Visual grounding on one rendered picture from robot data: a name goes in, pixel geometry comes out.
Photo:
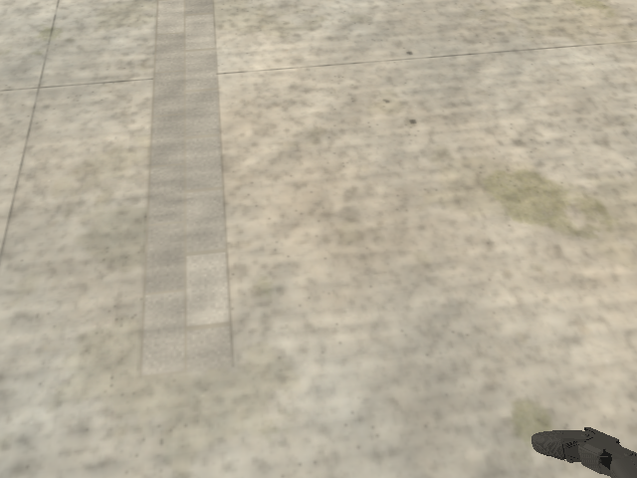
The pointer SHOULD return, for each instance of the right robot hand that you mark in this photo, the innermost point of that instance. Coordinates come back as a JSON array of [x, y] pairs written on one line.
[[595, 450]]

